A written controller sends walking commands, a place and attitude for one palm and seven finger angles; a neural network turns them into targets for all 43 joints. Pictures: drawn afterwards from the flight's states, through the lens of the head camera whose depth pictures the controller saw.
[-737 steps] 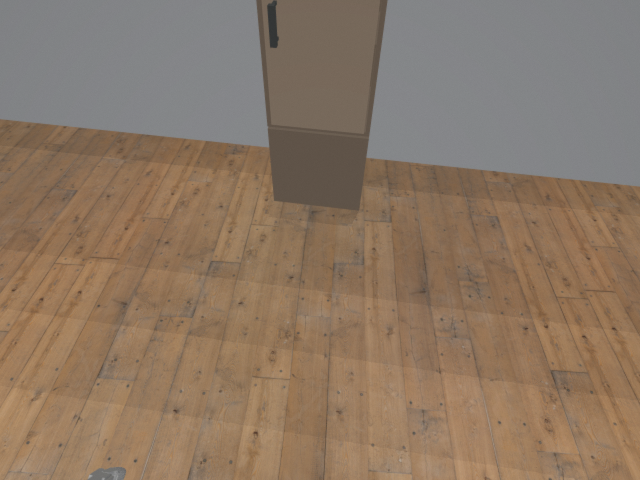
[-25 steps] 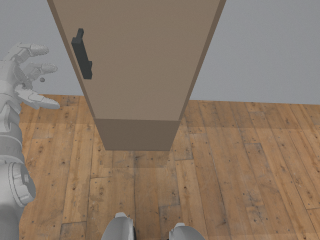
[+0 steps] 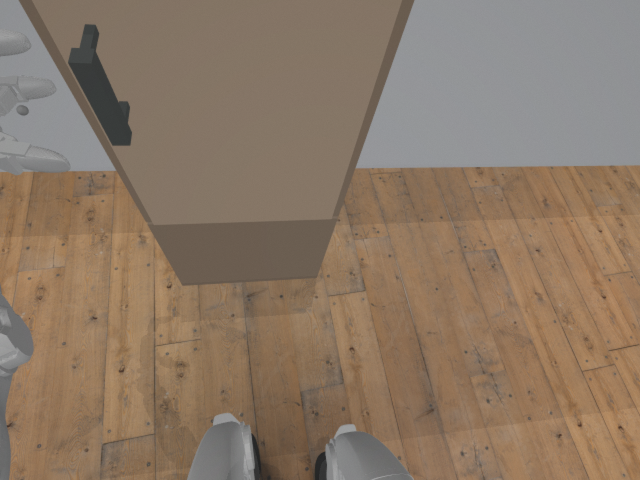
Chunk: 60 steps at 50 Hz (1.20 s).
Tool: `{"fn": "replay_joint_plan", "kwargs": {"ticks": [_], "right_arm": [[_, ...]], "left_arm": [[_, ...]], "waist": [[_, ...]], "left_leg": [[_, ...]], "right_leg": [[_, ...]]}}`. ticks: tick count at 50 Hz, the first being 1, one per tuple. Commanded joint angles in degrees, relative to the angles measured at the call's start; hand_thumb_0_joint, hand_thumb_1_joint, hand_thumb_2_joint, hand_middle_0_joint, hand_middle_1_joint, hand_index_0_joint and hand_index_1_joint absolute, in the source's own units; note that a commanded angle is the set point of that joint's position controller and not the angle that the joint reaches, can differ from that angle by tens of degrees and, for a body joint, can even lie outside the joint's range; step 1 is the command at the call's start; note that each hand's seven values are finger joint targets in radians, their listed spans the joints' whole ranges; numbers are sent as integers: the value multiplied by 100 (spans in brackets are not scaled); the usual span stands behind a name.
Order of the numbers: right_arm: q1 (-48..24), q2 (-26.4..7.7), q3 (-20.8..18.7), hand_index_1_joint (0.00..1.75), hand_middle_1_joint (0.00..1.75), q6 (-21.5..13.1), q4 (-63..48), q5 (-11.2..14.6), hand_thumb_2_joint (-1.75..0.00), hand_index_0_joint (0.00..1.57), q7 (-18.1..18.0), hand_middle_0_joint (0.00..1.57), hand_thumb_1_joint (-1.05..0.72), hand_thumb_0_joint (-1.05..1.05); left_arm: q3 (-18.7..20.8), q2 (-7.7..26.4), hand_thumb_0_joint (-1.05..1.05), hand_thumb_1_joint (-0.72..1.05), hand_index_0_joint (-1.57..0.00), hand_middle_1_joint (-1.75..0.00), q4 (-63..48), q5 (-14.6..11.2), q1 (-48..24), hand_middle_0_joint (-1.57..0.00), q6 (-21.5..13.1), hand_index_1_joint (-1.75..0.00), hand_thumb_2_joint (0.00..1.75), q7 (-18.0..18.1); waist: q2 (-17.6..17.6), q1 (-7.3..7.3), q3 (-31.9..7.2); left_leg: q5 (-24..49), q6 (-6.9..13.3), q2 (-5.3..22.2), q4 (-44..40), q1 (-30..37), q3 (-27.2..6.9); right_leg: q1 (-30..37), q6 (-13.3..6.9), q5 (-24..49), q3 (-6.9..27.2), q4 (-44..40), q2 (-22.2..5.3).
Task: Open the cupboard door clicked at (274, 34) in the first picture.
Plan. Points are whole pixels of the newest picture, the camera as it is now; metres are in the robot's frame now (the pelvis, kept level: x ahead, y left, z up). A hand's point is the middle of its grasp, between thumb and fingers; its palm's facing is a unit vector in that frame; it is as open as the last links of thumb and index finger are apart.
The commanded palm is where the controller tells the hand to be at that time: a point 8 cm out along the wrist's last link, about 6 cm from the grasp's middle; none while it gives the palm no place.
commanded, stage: move the hooked fingers beside the handle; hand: left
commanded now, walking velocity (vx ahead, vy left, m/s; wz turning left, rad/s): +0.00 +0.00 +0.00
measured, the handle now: (106, 89) +0.55 +0.21 +0.10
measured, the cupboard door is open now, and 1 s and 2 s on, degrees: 0 0 0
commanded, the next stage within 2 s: slide the fingers in behind the handle in 0.60 s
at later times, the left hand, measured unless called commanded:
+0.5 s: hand (18, 123) +0.50 +0.28 +0.10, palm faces +0.04 -1.00 +0.01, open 14.0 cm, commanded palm +0.49 +0.31 +0.10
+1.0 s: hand (51, 116) +0.51 +0.25 +0.10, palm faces +0.03 -1.00 +0.00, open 14.0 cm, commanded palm +0.49 +0.28 +0.09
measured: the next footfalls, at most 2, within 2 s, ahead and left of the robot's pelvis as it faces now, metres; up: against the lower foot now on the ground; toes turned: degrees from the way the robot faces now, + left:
none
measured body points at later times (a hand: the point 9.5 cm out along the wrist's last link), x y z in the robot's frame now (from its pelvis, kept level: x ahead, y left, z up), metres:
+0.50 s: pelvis +0.00 +0.01 +0.00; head +0.13 +0.05 +0.43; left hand +0.49 +0.33 +0.10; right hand +0.03 -0.27 -0.10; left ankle +0.05 +0.09 -0.67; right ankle -0.02 -0.12 -0.67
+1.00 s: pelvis +0.00 +0.00 +0.00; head +0.13 +0.04 +0.43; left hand +0.50 +0.31 +0.10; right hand -0.01 -0.27 -0.10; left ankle +0.05 +0.09 -0.67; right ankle -0.02 -0.12 -0.67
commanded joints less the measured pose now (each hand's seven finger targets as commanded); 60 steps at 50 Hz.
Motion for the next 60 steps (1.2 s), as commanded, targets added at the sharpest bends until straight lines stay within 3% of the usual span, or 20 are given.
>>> {"fn": "replay_joint_plan", "kwargs": {"ticks": [1,2,4,8,12,16,18,22,24,26,30,35,36,40,45,47,49,52,56,60], "right_arm": [[907,-1178,-450,30,30,-18,-239,11,-90,20,-87,20,-90,0],[916,-1181,-450,30,30,-7,-221,9,-90,20,-93,20,-90,0],[901,-1170,-460,30,30,-11,-183,6,-90,20,-95,20,-90,0],[887,-1137,-457,30,30,-12,-88,-7,-90,20,-74,20,-90,0],[811,-1123,-479,30,30,-4,-99,-7,-90,20,-54,20,-90,0],[749,-1128,-447,30,30,19,-155,8,-90,20,-47,20,-90,0],[733,-1159,-449,30,30,4,-228,-6,-90,20,-55,20,-90,0],[650,-1123,-424,30,30,-3,-224,12,-90,20,-47,20,-90,0],[681,-1169,-434,30,30,-23,-209,-1,-90,20,-76,20,-90,0],[667,-1123,-422,30,30,-28,-212,3,-90,20,-58,20,-90,0],[705,-1156,-404,30,30,-38,-148,18,-90,20,-104,20,-90,0],[802,-1148,-430,30,30,-71,-118,-33,-90,20,-89,20,-90,0],[786,-1120,-418,30,30,-74,-118,-29,-90,20,-65,20,-90,0],[828,-1131,-420,30,30,-67,-82,-23,-90,20,-58,20,-90,0],[861,-1110,-437,30,30,-56,-127,-44,-90,20,-19,20,-90,0],[838,-1081,-441,30,30,-47,-154,-33,-90,20,5,20,-90,0],[829,-1062,-467,30,30,-49,-149,-34,-90,20,17,20,-90,0],[808,-1072,-470,30,30,-32,-140,-19,-90,20,30,20,-90,0],[800,-1053,-469,30,30,-52,-103,-26,-90,20,27,20,-90,0],[768,-1022,-483,30,30,-77,-99,-33,-90,20,46,20,-90,0]], "left_arm": [[212,1659,0,-50,-30,-120,-1307,-237,-2049,-30,-333,-120,30,-114],[229,1687,0,-50,-30,-120,-1378,-241,-2155,-30,-347,-120,30,-106],[249,1706,0,-50,-30,-120,-1552,-240,-2252,-30,-431,-120,30,-76],[6,1298,0,-50,-30,-120,-1586,-306,-2345,-30,-469,-120,30,-36],[-154,1046,0,-50,-30,-120,-1609,-307,-2160,-30,-405,-120,30,-9],[-147,1052,0,-50,-30,-120,-1283,-281,-2101,-30,-329,-120,30,81],[122,1385,0,-50,-30,-120,-1442,-255,-2086,-30,-414,-120,30,142],[-213,1080,0,-50,-30,-120,-1380,-216,-2417,-30,-500,-120,30,164],[13,1360,0,-50,-30,-120,-1394,-221,-2453,-30,-580,-120,30,162],[-202,1047,0,-50,-30,-120,-1362,-240,-2367,-30,-558,-120,30,112],[-298,1038,0,-50,-30,-120,-1097,-222,-2592,-30,-438,-120,30,99],[-110,1214,0,-50,-30,-120,-1469,-196,-2646,-30,-552,-120,30,191],[-265,1013,0,-50,-30,-120,-1422,-194,-2629,-30,-531,-120,30,186],[-301,916,0,-50,-30,-120,-1227,-190,-2564,-30,-422,-120,30,260],[-23,1153,0,-50,-30,-120,-1457,-156,-2347,-30,-466,-120,30,429],[-161,926,0,-50,-30,-120,-1444,-149,-2226,-30,-463,-120,30,462],[-209,835,0,-50,-30,-120,-1667,-159,-2319,-30,-542,-120,30,500],[-203,771,0,-50,-30,-120,-1445,-184,-2178,-30,-491,-120,30,550],[-387,566,0,-50,-30,-120,-1427,-137,-2364,-30,-505,-120,30,635],[-571,270,0,-50,-30,-120,-1507,-163,-2329,-30,-562,-120,30,637]], "waist": [[977,147,-2897],[891,120,-2846],[1196,157,-2968],[1225,59,-2786],[1320,103,-2859],[969,66,-2485],[1022,186,-2672],[1050,15,-2460],[1031,66,-2706],[1149,66,-2737],[980,-68,-2476],[1328,68,-3032],[1328,33,-2974],[1091,-2,-2681],[1076,134,-2873],[1027,122,-2723],[1176,119,-2914],[844,68,-2548],[953,2,-2454],[948,9,-2654]], "left_leg": [[2254,-25,-132,-397,3459,-602],[2207,-20,-126,-412,3428,-622],[2330,-44,-124,-392,3661,-637],[2395,-67,-95,-437,3949,-736],[2500,-102,-94,-468,4141,-771],[2179,-69,-110,-518,3767,-748],[2263,-69,-140,-492,3720,-720],[1931,-82,-113,-481,3676,-746],[2020,-96,-96,-476,3773,-803],[2071,-101,-109,-460,3858,-799],[1717,-71,-97,-468,3595,-819],[2078,-132,-63,-438,4034,-912],[2049,-124,-79,-430,3991,-890],[1789,-97,-84,-496,3733,-867],[1945,-83,-110,-488,3662,-778],[1926,-78,-125,-514,3613,-744],[2085,-86,-119,-494,3797,-738],[1734,-63,-128,-547,3514,-703],[1698,-71,-123,-543,3574,-732],[1832,-73,-148,-496,3679,-724]], "right_leg": [[73,10,1997,197,-719,122],[69,14,1956,185,-722,122],[-32,-9,1963,188,-703,125],[-280,-47,1821,116,-746,138],[-329,-54,1827,91,-762,124],[-302,-29,1692,90,-786,110],[-103,-58,1794,117,-713,102],[-366,-27,1516,128,-743,96],[-315,-44,1532,122,-680,98],[-384,-47,1534,113,-689,96],[-562,-21,1303,118,-715,73],[-570,-66,1396,89,-633,85],[-580,-60,1391,86,-647,97],[-561,-46,1280,70,-700,98],[-215,-44,1490,112,-706,109],[-193,-41,1521,103,-737,118],[-188,-40,1640,118,-704,122],[-168,-20,1458,122,-793,122],[-340,-25,1395,126,-787,103],[-289,-29,1523,137,-756,101]]}}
